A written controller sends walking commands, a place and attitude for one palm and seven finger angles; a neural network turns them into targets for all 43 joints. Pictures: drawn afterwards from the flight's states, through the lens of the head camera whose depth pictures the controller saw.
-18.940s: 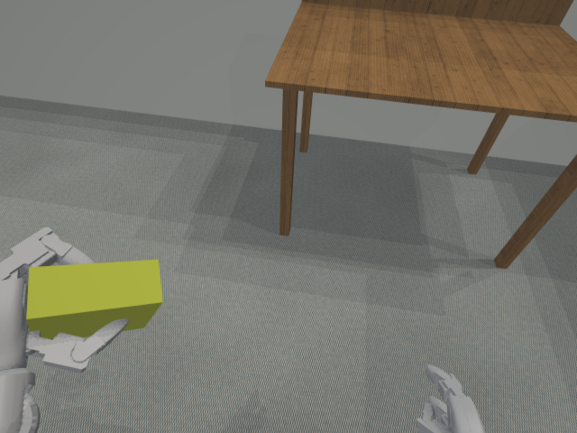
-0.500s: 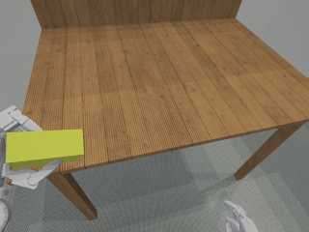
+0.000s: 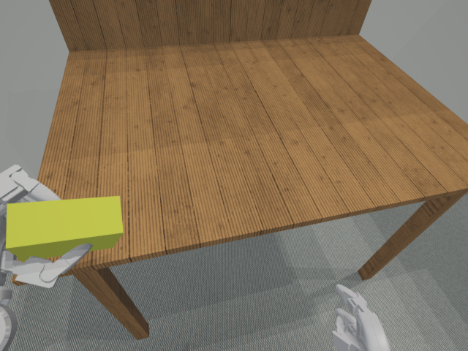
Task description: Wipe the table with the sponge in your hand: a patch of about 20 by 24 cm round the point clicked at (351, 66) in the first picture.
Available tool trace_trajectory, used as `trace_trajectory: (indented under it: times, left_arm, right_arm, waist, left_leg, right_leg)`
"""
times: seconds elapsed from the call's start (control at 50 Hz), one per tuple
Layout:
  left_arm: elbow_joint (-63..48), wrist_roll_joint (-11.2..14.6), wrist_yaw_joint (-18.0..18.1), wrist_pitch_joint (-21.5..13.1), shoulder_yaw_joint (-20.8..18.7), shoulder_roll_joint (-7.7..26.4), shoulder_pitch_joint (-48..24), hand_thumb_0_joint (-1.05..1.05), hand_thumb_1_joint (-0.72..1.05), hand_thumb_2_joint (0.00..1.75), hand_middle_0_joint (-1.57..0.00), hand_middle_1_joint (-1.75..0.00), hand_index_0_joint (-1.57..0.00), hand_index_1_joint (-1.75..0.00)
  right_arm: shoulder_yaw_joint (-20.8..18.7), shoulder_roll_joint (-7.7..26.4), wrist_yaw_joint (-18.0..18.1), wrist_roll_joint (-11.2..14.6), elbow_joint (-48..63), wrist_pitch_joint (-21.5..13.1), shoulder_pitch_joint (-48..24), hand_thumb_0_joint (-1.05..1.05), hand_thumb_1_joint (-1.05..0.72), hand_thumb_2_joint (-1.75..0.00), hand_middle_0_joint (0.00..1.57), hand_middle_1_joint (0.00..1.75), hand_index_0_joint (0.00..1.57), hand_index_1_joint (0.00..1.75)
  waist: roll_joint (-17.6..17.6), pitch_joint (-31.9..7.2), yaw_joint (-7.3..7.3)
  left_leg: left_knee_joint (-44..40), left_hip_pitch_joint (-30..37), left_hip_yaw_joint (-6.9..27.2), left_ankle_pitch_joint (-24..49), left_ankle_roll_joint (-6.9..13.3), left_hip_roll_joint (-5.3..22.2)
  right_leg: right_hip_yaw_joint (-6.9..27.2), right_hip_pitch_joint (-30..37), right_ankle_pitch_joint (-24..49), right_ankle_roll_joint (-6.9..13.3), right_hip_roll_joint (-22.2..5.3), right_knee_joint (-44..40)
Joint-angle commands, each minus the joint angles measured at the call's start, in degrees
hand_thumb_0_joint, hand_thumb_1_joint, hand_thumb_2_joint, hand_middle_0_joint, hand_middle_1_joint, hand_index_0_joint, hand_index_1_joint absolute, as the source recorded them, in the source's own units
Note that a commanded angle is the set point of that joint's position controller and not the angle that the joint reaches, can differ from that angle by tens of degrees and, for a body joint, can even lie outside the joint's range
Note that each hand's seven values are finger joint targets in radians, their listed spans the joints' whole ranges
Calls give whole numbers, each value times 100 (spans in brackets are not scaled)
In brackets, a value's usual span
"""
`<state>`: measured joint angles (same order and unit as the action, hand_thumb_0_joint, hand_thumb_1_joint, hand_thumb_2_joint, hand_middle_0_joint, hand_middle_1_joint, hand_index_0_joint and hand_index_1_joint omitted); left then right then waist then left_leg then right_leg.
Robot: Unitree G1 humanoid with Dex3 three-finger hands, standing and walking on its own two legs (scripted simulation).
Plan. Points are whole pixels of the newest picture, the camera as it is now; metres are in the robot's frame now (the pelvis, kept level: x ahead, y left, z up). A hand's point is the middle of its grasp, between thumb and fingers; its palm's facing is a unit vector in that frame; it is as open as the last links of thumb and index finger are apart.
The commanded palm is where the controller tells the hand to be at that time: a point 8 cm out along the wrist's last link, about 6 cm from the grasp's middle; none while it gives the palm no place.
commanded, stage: shuffle to correct the standing spot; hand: left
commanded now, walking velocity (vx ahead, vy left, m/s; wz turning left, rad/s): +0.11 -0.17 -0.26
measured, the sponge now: (85, 227) +0.23 +0.23 +0.15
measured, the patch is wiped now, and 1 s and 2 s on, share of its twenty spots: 0.00 0.00 0.00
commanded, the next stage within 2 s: come to a stop and stand still in 0.22 s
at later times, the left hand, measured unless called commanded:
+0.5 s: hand (132, 202) +0.26 +0.17 +0.17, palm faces +0.25 -0.86 -0.45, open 9.1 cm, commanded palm +0.20 +0.22 +0.18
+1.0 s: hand (90, 205) +0.26 +0.24 +0.14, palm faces +0.27 -0.91 -0.32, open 9.1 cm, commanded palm +0.21 +0.28 +0.18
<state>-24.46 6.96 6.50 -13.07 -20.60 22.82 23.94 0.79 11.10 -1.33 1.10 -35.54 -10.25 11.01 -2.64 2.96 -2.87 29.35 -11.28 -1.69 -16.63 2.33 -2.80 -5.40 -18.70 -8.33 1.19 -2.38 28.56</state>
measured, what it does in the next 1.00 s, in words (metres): stands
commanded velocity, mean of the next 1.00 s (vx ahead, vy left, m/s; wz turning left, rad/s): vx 0.02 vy -0.02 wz -0.05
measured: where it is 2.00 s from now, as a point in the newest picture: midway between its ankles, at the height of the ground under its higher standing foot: outside the picture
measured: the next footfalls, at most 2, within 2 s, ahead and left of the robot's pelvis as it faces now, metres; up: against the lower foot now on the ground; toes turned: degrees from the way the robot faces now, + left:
none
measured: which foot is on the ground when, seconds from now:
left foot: down 0.00-1.00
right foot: down 0.00-1.00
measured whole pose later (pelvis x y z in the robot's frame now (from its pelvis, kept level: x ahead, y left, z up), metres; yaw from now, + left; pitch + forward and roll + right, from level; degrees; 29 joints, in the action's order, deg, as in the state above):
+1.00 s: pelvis +0.02 +0.02 +0.00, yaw -5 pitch -2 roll +0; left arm -20.3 2.6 5.7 -12.9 -16.5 20.2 22.9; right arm 3.3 12.1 -1.4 0.4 -33.2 -11.2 14.3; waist -2.7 1.4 -0.9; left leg 29.8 -13.1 -3.2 -15.3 3.3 -2.0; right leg 0.9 -17.1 -9.0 0.1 0.7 27.7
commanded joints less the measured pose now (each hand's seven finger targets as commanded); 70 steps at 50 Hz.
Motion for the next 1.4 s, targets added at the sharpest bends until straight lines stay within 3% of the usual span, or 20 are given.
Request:
trace_trajectory:
  times: [0.0, 0.08, 0.16, 0.24, 0.28, 0.38, 0.44, 0.52, 0.62, 0.64, 0.66, 0.68, 0.72, 0.8, 0.86, 0.92, 0.94, 1.04, 1.18, 1.38]
  left_arm:
    - [-1214, 65, 77, -276, -388, 768, -1054, 0, 10, 130, -120, -160, -120, -160]
    - [-1303, -2, 34, -180, -378, 872, -1339, 0, 10, 130, -120, -160, -120, -160]
    - [-1588, 15, -18, -96, -525, 1023, -1085, 0, 10, 130, -120, -160, -120, -160]
    - [-1715, 120, 58, -27, -865, 1357, -404, 0, 10, 130, -120, -160, -120, -160]
    - [-1891, 229, 111, -52, -949, 1264, -98, 0, 10, 130, -120, -160, -120, -160]
    - [-2186, 230, 245, -194, -1273, 1297, 848, 0, 10, 130, -120, -160, -120, -160]
    - [-2041, 170, 282, -170, -1101, 1149, 960, 0, 10, 130, -120, -160, -120, -160]
    - [-1711, 58, 173, -10, -815, 987, 706, 0, 10, 130, -120, -160, -120, -160]
    - [-1396, -75, 179, 200, -649, 853, 451, 0, 10, 130, -120, -160, -120, -160]
    - [-3862, 1, 187, -989, -1970, 5466, -4950, 0, 10, 130, -120, -160, -120, -160]
    - [-762, -415, 149, -658, -2179, 2683, -2519, 0, 10, 130, -120, -160, -120, -160]
    - [-567, -333, 152, -372, -1485, 1853, -1845, 0, 10, 130, -120, -160, -120, -160]
    - [-167, -213, 111, -350, -1107, 1883, -1722, 0, 10, 130, -120, -160, -120, -160]
    - [-317, -116, -3, -350, -38, 627, -596, 0, 10, 130, -120, -160, -120, -160]
    - [-657, -205, 55, -357, -67, 607, -624, 0, 10, 130, -120, -160, -120, -160]
    - [-1040, -330, 163, -409, -707, 1170, -1192, 0, 10, 130, -120, -160, -120, -160]
    - [-1376, -376, 213, -471, -1096, 1718, -1561, 0, 10, 130, -120, -160, -120, -160]
    - [-1935, -298, 198, -524, -1042, 1551, -1367, 0, 10, 130, -120, -160, -120, -160]
    - [-1685, -195, 79, -449, -610, 818, -25, 0, 10, 130, -120, -160, -120, -160]
    - [-1441, -320, 56, -163, -453, 718, -990, 0, 10, 130, -120, -160, -120, -160]
  right_arm:
    - [-335, 738, 57, 56, 866, -194, -419, 0, -90, -90, 20, 30, 20, 30]
    - [-358, 681, 66, 3, 951, -80, -486, 0, -90, -90, 20, 30, 20, 30]
    - [-378, 623, 27, 6, 1066, 12, -528, 0, -90, -90, 20, 30, 20, 30]
    - [-388, 531, -66, 113, 1024, 58, -369, 0, -90, -90, 20, 30, 20, 30]
    - [-403, 515, -78, 167, 995, 72, -367, 0, -90, -90, 20, 30, 20, 30]
    - [-349, 542, 44, 126, 949, 119, -462, 0, -90, -90, 20, 30, 20, 30]
    - [-416, 644, 182, 143, 854, 28, -566, 0, -90, -90, 20, 30, 20, 30]
    - [-500, 830, 304, 180, 937, 4, -683, 0, -90, -90, 20, 30, 20, 30]
    - [-427, 804, 372, 123, 884, 60, -748, 0, -90, -90, 20, 30, 20, 30]
    - [783, 876, 885, 541, 1641, 127, 468, 0, -90, -90, 20, 30, 20, 30]
    - [-70, 406, 804, 369, 1177, -247, 148, 0, -90, -90, 20, 30, 20, 30]
    - [-35, 623, 532, 95, 1004, -213, -203, 0, -90, -90, 20, 30, 20, 30]
    - [-245, 1047, 358, -83, 1022, -296, -82, 0, -90, -90, 20, 30, 20, 30]
    - [-125, 1005, -11, -7, 1047, -410, -60, 0, -90, -90, 20, 30, 20, 30]
    - [-104, 1007, -32, 75, 1136, -447, -270, 0, -90, -90, 20, 30, 20, 30]
    - [-105, 965, 35, -5, 1203, -429, -482, 0, -90, -90, 20, 30, 20, 30]
    - [-109, 1025, 56, -14, 1197, -380, -633, 0, -90, -90, 20, 30, 20, 30]
    - [-139, 879, 16, -76, 1159, -458, -569, 0, -90, -90, 20, 30, 20, 30]
    - [-308, 908, -96, -28, 962, -395, -270, 0, -90, -90, 20, 30, 20, 30]
    - [-230, 815, 168, -9, 1145, -4, -525, 0, -90, -90, 20, 30, 20, 30]
  waist:
    - [907, -465, 188]
    - [1074, -357, 169]
    - [737, -706, 124]
    - [-489, -1223, 132]
    - [-639, -1348, 78]
    - [700, -1665, 179]
    - [496, -1520, 233]
    - [-175, -920, 177]
    - [-172, -903, 212]
    - [1052, -898, 492]
    - [123, -1021, 177]
    - [-200, -830, 149]
    - [-201, -844, 66]
    - [463, -528, 59]
    - [423, -317, 62]
    - [131, -197, 95]
    - [474, -351, 127]
    - [1682, -923, 113]
    - [848, -1143, 180]
    - [605, -677, 239]
  left_leg:
    - [-1237, -712, 1215, -721, -44, 1301]
    - [-1195, -669, 1252, -421, 71, 1695]
    - [-216, -326, 784, 889, -39, 1409]
    - [1708, -1117, -88, -106, -332, 548]
    - [2579, -1723, 129, -1160, -354, 540]
    - [991, -847, 170, -413, -278, 567]
    - [-96, 84, 177, 911, -215, 474]
    - [-364, 283, 307, 740, -58, 676]
    - [-431, 380, 318, 712, -60, 653]
    - [-440, -208, 250, 220, -27, 488]
    - [-20, -207, 267, -139, -10, 962]
    - [-40, -196, 117, -404, -54, 579]
    - [661, -29, -8, -703, -126, 242]
    - [-89, -86, 144, -585, -64, 382]
    - [-1144, -689, 643, -1199, 21, 835]
    - [-1386, -1368, 801, -1358, 49, 901]
    - [-1381, -1326, 824, -1266, 85, 909]
    - [-1132, -1050, 847, -1, -70, 822]
    - [-713, 316, 809, 3095, -453, 1097]
    - [-1109, -87, 661, 1305, -513, 1060]
  right_leg:
    - [612, 312, -517, -66, -36, 534]
    - [582, -35, -753, -66, 23, 1132]
    - [949, 163, 282, 148, -82, 786]
    - [2647, 1327, 1608, 902, -1209, -307]
    - [2865, 1952, 2649, 1214, -1600, -700]
    - [1900, 1637, 3057, 818, -1331, -489]
    - [1361, 1348, 2212, 271, -978, -539]
    - [1351, 890, 762, -283, -811, -1092]
    - [1302, 945, 562, -194, -753, -1233]
    - [821, 570, -1166, -525, -267, -961]
    - [864, 240, -1926, -276, -427, -873]
    - [1332, 342, -1792, -74, -189, -1196]
    - [2110, -321, -2214, 360, -716, -1560]
    - [1587, -371, -1906, 291, -409, -1231]
    - [954, 229, -1448, -19, 54, -676]
    - [830, 856, -951, -119, 103, -414]
    - [835, 1021, -706, -107, 142, -241]
    - [650, 1478, 293, 8, -13, 132]
    - [442, 661, 25, -51, -27, 176]
    - [666, 971, 441, -39, -64, -179]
